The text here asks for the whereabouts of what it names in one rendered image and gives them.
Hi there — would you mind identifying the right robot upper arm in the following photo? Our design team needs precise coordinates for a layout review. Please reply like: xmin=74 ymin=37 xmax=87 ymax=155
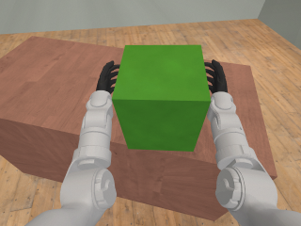
xmin=215 ymin=166 xmax=301 ymax=226

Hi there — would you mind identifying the left robot upper arm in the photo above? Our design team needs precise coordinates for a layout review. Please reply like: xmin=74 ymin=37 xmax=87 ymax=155
xmin=24 ymin=167 xmax=117 ymax=226

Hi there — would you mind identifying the right robot hand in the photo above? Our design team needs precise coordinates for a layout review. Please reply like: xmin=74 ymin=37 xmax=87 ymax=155
xmin=204 ymin=59 xmax=228 ymax=94

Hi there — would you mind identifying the right robot forearm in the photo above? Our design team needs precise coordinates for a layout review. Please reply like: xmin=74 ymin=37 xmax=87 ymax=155
xmin=207 ymin=91 xmax=269 ymax=175

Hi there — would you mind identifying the left robot forearm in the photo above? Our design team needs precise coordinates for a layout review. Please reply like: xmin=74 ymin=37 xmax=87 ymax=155
xmin=59 ymin=90 xmax=114 ymax=204

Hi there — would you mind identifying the carton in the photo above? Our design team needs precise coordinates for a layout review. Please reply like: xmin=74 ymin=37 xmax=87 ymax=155
xmin=112 ymin=44 xmax=211 ymax=152

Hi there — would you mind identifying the pedestal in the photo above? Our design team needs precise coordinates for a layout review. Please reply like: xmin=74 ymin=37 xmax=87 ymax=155
xmin=0 ymin=36 xmax=277 ymax=221

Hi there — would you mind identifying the left robot hand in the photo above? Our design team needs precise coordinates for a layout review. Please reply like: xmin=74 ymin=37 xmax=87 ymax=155
xmin=96 ymin=60 xmax=120 ymax=94

